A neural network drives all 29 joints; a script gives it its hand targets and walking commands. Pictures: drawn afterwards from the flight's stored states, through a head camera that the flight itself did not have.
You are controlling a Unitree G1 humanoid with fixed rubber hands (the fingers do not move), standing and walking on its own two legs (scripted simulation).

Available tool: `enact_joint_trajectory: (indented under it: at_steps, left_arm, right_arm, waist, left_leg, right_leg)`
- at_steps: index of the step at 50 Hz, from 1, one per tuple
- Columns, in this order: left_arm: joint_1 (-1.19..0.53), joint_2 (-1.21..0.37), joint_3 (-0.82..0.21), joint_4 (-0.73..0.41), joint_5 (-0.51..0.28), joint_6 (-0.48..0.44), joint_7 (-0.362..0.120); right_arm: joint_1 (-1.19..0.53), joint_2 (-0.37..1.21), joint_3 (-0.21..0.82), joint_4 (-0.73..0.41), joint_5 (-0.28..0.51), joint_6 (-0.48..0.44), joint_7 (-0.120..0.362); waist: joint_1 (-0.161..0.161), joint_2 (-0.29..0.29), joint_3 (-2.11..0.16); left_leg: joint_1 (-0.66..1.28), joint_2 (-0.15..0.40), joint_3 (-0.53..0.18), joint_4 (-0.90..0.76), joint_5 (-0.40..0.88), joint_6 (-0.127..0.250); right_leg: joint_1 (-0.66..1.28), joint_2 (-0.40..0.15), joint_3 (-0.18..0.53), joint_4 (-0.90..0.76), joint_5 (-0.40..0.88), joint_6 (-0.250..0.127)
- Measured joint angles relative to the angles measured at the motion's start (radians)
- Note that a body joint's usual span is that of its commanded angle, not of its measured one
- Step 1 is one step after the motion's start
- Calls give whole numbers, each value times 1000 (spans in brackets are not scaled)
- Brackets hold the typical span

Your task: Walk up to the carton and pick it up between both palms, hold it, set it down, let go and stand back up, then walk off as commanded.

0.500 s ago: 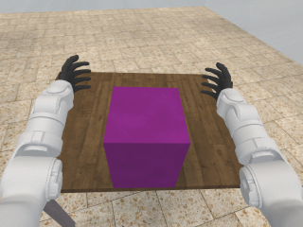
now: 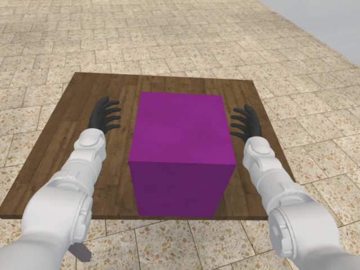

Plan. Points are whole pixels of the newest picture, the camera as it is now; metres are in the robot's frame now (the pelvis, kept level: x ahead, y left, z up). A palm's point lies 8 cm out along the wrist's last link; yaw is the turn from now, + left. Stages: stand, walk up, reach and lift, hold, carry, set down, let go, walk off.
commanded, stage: reach and lift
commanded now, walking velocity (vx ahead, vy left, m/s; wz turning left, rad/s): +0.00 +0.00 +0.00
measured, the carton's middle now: (178, 157) +0.40 +0.01 +0.02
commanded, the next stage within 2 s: none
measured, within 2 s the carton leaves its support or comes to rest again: neither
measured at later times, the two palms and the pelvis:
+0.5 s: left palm (111, 131) +0.43 +0.18 +0.08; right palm (243, 139) +0.42 -0.15 +0.08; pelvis +0.00 +0.00 -0.01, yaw +0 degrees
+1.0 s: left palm (118, 134) +0.42 +0.16 +0.08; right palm (239, 146) +0.39 -0.13 +0.08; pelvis +0.01 +0.01 +0.01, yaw -2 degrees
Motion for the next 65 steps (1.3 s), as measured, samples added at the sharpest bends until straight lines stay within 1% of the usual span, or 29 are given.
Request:
enact_joint_trajectory:
  at_steps: [2, 5, 10, 16, 21, 24, 29, 31, 34, 38, 42, 45, 48, 52, 54, 58, 65]
  left_arm:
    - [-13, -7, -1, 28, 4, -28, 0]
    - [-28, -20, 5, 52, 15, -61, 2]
    - [-36, -31, 0, 65, 14, -91, 11]
    - [-32, -36, -6, 64, 3, -112, 18]
    - [-35, -43, 4, 68, 7, -126, 17]
    - [-34, -56, 31, 63, 39, -130, 12]
    - [-23, -100, 119, 33, 146, -123, 8]
    - [-14, -119, 159, 18, 186, -115, 20]
    - [1, -135, 211, -7, 236, -107, 27]
    - [18, -153, 272, -41, 300, -103, 31]
    - [38, -174, 335, -79, 371, -95, 34]
    - [57, -198, 396, -118, 449, -85, 36]
    - [76, -228, 452, -156, 509, -79, 34]
    - [111, -254, 492, -202, 582, -75, 3]
    - [131, -265, 497, -232, 601, -63, -5]
    - [161, -286, 508, -282, 622, -33, -16]
    - [186, -300, 517, -346, 640, 6, -32]
  right_arm:
    - [-16, -8, 13, 38, 18, -29, 4]
    - [-31, -25, 37, 81, 49, -69, 12]
    - [-41, -47, 79, 105, 97, -101, 26]
    - [-40, -38, 75, 92, 84, -102, 27]
    - [-41, 0, 35, 74, 44, -104, 15]
    - [-40, 31, 4, 69, 7, -113, 4]
    - [-34, 82, -53, 66, -54, -139, -14]
    - [-27, 96, -83, 62, -81, -146, -27]
    - [-10, 106, -130, 41, -133, -146, -30]
    - [7, 126, -195, 8, -211, -144, -22]
    - [32, 152, -273, -29, -304, -150, -16]
    - [54, 179, -350, -58, -397, -163, -7]
    - [101, 221, -433, -137, -491, -162, 5]
    - [162, 264, -497, -225, -589, -164, 32]
    - [182, 277, -518, -247, -620, -167, 43]
    - [203, 286, -533, -270, -652, -162, 57]
    - [205, 294, -546, -280, -677, -159, 68]
  waist:
    - [-3, -2, -10]
    - [0, -3, -15]
    - [12, 0, -18]
    - [20, 6, -35]
    - [11, 7, -43]
    - [4, 3, -42]
    - [2, -4, -19]
    - [6, -6, -8]
    - [11, -8, 6]
    - [14, -13, 31]
    - [13, -17, 59]
    - [13, -20, 86]
    - [21, -24, 113]
    - [27, -28, 150]
    - [29, -29, 163]
    - [37, -29, 185]
    - [35, -28, 199]
  left_leg:
    - [-23, 1, 2, 18, -7, 1]
    - [-47, 4, 7, 38, -16, 2]
    - [-80, 5, 16, 49, -15, 6]
    - [-119, 1, 18, 45, -6, 7]
    - [-132, -2, 9, 43, -4, 4]
    - [-125, 0, 3, 40, -4, 0]
    - [-85, 5, 3, 25, -4, -3]
    - [-67, 6, 7, 15, -2, -2]
    - [-42, 5, 14, -4, 4, 0]
    - [-2, 1, 25, -32, 14, 5]
    - [46, -4, 34, -60, 21, 9]
    - [92, -8, 39, -85, 27, 12]
    - [145, -11, 45, -116, 34, 15]
    - [227, -16, 48, -158, 43, 17]
    - [258, -19, 48, -171, 44, 18]
    - [301, -22, 45, -188, 45, 18]
    - [322, -22, 39, -206, 53, 15]
  right_leg:
    - [-24, 0, 2, 18, -7, 1]
    - [-49, 3, 7, 35, -11, 3]
    - [-88, 4, 17, 50, -9, 5]
    - [-134, -1, 18, 59, -6, 5]
    - [-146, -3, 8, 64, -11, 2]
    - [-136, -2, 2, 57, -11, -1]
    - [-93, 3, 2, 33, -6, -3]
    - [-75, 4, 5, 20, 0, -2]
    - [-52, 3, 11, 3, 7, 0]
    - [-18, -2, 21, -19, 16, 4]
    - [26, -7, 28, -45, 25, 8]
    - [71, -11, 32, -70, 32, 11]
    - [124, -15, 35, -103, 41, 13]
    - [210, -20, 33, -151, 53, 15]
    - [242, -23, 30, -165, 54, 16]
    - [288, -27, 23, -185, 55, 16]
    - [315, -27, 9, -205, 59, 12]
